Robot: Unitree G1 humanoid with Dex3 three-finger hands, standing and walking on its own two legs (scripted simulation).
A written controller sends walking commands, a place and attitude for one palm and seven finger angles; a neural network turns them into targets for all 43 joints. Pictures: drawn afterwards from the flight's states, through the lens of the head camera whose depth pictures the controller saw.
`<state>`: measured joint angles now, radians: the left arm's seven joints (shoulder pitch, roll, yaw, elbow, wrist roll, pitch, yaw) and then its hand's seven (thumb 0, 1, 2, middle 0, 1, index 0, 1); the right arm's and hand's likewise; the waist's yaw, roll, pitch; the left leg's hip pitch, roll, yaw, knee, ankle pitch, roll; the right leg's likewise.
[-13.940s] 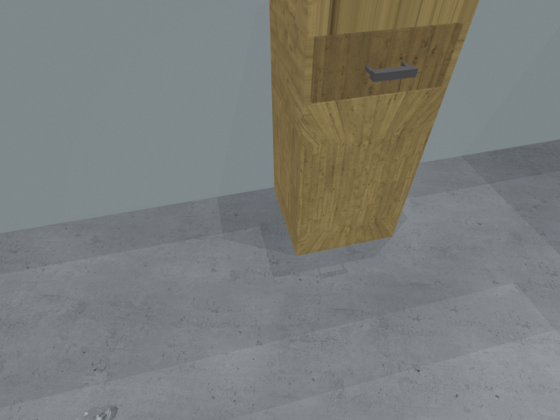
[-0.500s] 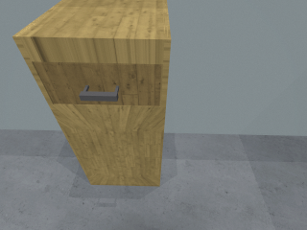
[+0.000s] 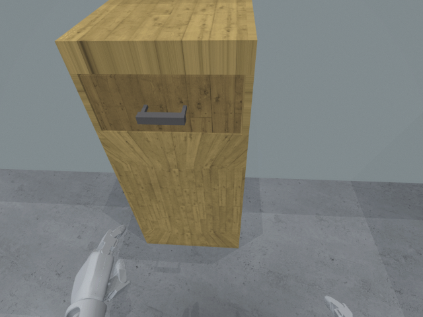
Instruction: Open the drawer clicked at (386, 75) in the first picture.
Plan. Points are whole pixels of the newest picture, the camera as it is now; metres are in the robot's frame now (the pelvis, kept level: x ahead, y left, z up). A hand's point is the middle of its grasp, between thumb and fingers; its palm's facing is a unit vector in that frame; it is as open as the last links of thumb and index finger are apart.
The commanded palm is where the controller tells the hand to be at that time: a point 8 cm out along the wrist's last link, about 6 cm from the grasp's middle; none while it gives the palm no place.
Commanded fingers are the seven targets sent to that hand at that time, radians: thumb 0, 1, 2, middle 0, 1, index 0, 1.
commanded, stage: raise the hand with hooked fingers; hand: left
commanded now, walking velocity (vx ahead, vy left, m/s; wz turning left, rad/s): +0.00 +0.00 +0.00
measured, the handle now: (163, 113) +0.59 +0.16 +0.08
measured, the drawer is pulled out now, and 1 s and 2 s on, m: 0.00 0.00 0.00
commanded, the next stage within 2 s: move the hooked fingers above the handle in 1.72 s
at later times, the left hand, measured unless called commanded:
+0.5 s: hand (105, 236) +0.26 +0.22 +0.04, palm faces +0.18 -0.11 -0.98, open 10.2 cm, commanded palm +0.22 +0.21 +0.09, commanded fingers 0.00 0.06 0.54 -0.26 -0.84 -0.26 -0.84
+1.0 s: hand (99, 169) +0.35 +0.23 +0.13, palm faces +0.11 -0.09 -0.99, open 13.1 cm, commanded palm +0.31 +0.23 +0.20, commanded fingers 0.00 -0.50 0.30 -0.30 -1.20 -0.30 -1.20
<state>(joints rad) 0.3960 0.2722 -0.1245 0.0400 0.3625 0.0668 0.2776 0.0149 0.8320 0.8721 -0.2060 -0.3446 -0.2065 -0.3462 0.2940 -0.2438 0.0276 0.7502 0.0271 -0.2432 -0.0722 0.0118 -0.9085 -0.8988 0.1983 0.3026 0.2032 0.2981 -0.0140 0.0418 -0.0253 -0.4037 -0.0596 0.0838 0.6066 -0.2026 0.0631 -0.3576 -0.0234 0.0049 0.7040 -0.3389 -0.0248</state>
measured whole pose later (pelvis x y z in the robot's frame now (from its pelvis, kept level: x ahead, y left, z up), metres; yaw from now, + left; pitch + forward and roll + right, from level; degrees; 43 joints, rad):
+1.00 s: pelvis +0.07 -0.01 +0.01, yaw +0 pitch +1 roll +0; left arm 0.09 0.51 -0.04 -0.23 0.88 0.12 0.04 0.00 -0.30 0.39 -0.30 -1.07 -0.31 -1.07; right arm 0.07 -0.27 0.01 0.60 -0.01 0.17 0.00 0.01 -0.91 -0.90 0.20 0.30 0.20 0.30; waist 0.09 0.09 -0.01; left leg -0.29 -0.10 -0.03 0.51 -0.25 0.08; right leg -0.20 0.03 0.06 0.52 -0.34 -0.01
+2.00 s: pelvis +0.03 -0.01 +0.02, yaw +1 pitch -2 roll +0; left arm -0.24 0.56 -0.12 -0.04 0.84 -0.01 -0.14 0.00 -0.50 0.31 -0.32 -1.20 -0.32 -1.20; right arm 0.09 -0.26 0.04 0.62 0.02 0.13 -0.01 0.01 -0.91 -0.90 0.20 0.30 0.20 0.30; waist 0.08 0.10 0.02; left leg -0.26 -0.10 -0.05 0.45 -0.15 0.06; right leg -0.18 0.04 0.03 0.48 -0.27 -0.02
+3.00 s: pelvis +0.08 -0.03 +0.01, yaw -1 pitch +7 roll +1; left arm -0.67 0.47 -0.16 0.51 0.92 -0.01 0.05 0.00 -0.49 0.31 -0.32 -1.20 -0.32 -1.20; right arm 0.16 -0.26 0.00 0.66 0.03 0.19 -0.03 0.01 -0.91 -0.90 0.20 0.30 0.20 0.30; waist 0.00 0.06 -0.06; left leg -0.40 -0.07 -0.03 0.55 -0.26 0.04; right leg -0.33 0.06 0.06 0.58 -0.36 -0.05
